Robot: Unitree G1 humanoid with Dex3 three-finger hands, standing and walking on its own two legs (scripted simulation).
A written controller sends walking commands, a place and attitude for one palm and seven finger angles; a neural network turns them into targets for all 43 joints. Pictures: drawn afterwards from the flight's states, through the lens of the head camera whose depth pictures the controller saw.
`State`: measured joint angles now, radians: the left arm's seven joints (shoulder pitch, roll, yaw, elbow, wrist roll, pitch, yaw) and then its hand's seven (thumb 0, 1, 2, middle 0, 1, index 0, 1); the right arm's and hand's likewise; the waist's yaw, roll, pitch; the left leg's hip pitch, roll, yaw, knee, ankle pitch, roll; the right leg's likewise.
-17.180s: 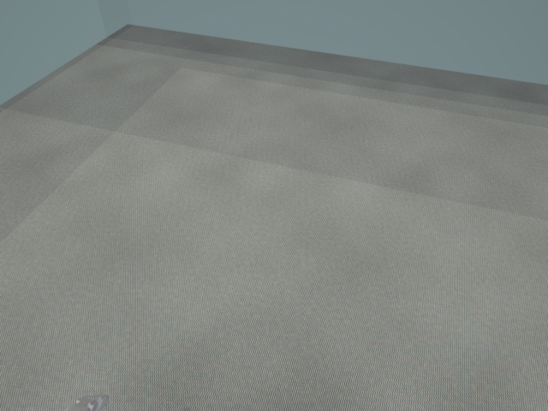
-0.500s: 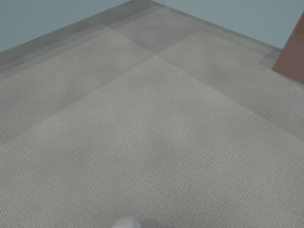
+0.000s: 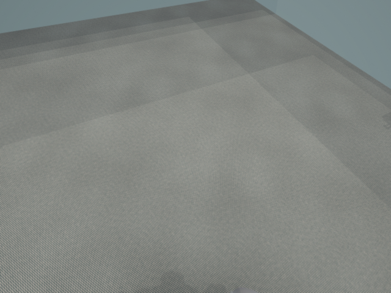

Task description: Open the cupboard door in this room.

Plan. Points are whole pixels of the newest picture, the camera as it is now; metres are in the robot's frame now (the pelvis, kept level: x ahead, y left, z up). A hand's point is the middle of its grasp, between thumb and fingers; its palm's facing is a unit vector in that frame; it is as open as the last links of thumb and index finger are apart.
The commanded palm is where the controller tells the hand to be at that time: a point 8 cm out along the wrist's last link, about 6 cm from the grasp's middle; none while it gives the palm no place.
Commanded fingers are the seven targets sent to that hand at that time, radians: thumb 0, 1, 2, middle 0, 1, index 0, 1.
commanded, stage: turn or walk to find it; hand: left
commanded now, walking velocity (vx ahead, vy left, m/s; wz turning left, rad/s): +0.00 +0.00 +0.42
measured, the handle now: out of the picture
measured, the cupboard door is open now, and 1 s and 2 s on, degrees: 0 0 0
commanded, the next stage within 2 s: none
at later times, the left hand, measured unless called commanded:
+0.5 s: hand out of the picture -0.01 +0.16 -0.16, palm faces +0.25 -0.94 -0.24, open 7.3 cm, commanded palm none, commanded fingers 0.00 0.90 0.90 -0.20 -0.30 -0.20 -0.30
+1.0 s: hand out of the picture -0.05 +0.19 -0.16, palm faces +0.44 -0.86 -0.27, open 7.4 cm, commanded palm none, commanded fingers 0.00 0.90 0.90 -0.20 -0.30 -0.20 -0.30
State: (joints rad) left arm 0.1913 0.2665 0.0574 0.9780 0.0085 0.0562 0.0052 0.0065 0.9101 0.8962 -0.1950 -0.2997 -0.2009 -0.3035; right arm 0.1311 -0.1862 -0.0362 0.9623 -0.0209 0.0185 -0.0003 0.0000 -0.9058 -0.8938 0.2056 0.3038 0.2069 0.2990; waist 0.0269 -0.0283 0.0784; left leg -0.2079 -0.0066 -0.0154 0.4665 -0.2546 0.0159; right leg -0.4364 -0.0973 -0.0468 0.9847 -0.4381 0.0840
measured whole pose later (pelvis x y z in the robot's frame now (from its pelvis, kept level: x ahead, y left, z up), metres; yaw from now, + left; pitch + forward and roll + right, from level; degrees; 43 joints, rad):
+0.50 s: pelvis -0.02 -0.04 +0.00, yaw +14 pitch -1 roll +2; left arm 0.21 0.18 0.03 0.95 0.02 0.01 0.01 0.00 0.90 0.90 -0.20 -0.30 -0.21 -0.30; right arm 0.21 -0.24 -0.07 1.02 -0.02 0.07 0.01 0.00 -0.91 -0.89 0.20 0.30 0.20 0.30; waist 0.00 0.00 0.09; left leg -0.37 0.04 0.02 0.90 -0.45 -0.06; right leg -0.23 -0.13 -0.23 0.52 -0.27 -0.02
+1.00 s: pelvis -0.04 -0.04 -0.01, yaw +25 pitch -1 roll +1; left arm 0.16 0.23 0.05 0.94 0.00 0.04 0.01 0.01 0.91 0.90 -0.19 -0.30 -0.20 -0.30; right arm 0.17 -0.20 -0.06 0.96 -0.03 0.03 0.00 0.00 -0.90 -0.89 0.21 0.30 0.21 0.30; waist -0.01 0.01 0.07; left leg -0.27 -0.03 -0.06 0.51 -0.23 -0.01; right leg -0.31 -0.06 -0.06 0.67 -0.38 0.07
